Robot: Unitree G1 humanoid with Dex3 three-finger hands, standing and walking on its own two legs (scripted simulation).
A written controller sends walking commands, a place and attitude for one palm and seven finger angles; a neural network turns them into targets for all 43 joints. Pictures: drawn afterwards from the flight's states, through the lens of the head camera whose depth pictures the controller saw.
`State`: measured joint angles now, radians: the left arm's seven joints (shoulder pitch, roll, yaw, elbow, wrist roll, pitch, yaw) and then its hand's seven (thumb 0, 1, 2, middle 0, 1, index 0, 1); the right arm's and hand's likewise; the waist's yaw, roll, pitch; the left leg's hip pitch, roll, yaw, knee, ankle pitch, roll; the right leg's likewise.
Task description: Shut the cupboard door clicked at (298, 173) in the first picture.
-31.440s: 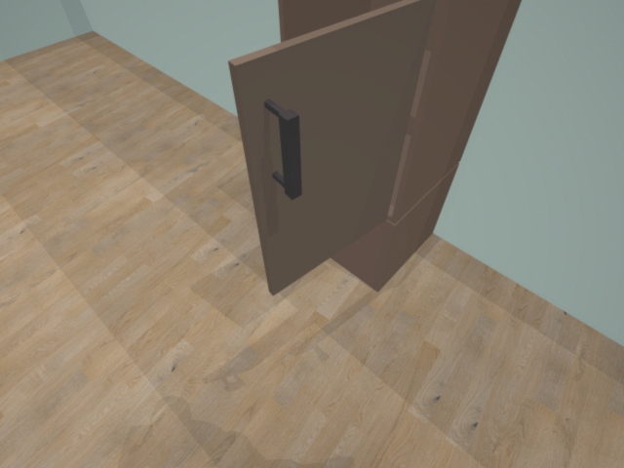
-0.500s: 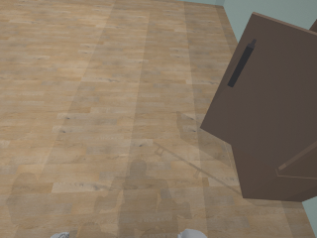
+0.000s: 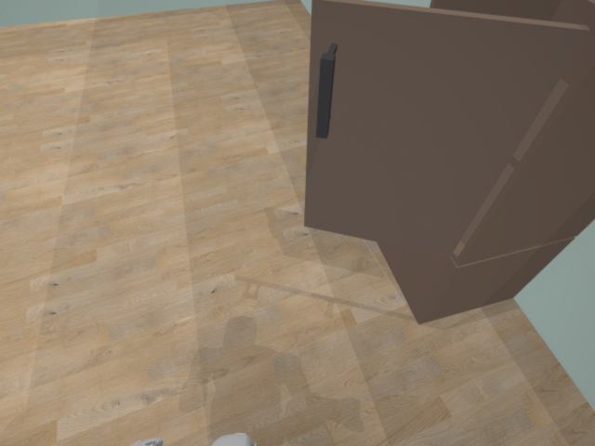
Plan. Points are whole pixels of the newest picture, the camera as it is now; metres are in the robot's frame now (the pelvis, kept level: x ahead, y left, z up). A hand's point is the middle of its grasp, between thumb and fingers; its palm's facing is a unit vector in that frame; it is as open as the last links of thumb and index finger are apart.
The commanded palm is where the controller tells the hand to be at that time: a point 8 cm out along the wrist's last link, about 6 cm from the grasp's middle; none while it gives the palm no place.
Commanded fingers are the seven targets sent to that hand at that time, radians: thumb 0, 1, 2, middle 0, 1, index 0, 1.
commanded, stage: turn to face it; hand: left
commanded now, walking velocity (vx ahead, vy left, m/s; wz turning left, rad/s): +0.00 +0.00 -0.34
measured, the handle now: (327, 92) +0.68 -0.02 +0.11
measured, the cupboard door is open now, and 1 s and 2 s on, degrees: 60 60 60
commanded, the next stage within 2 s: take the last steps up to it in 0.24 s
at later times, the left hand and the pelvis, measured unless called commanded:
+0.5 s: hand out of the picture +0.10 +0.19 -0.16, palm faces -0.14 -0.96 -0.23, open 7.4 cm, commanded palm none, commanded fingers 0.00 0.90 0.90 -0.20 -0.30 -0.20 -0.30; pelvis +0.00 +0.00 +0.00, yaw -10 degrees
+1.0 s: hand (203, 408) +0.20 +0.17 -0.17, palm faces -0.21 -0.97 -0.15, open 7.4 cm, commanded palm none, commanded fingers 0.00 0.90 0.90 -0.20 -0.30 -0.20 -0.30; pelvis +0.12 -0.01 +0.01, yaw -14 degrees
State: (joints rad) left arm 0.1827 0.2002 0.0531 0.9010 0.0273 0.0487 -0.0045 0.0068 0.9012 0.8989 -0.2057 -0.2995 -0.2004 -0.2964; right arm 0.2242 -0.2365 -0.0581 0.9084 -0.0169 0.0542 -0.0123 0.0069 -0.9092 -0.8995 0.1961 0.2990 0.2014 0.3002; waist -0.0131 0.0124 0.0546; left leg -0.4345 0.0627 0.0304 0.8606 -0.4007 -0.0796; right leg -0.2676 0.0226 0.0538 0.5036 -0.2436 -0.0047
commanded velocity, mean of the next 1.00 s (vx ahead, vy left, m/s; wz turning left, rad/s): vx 0.16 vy -0.06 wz -0.17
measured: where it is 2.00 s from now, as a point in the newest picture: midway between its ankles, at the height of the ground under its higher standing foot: outside the picture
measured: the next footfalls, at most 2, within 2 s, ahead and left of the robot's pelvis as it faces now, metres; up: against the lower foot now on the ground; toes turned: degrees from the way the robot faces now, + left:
left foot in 0.08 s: +0.06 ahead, +0.13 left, +0.00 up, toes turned +1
right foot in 0.46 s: -0.01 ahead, -0.11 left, +0.00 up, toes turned -11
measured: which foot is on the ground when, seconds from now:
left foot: up 0.00-0.06, down 0.08-0.46, up 0.48-0.76, down 0.78-1.00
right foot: down 0.00-0.08, up 0.10-0.44, down 0.46-0.80, up 0.82-1.00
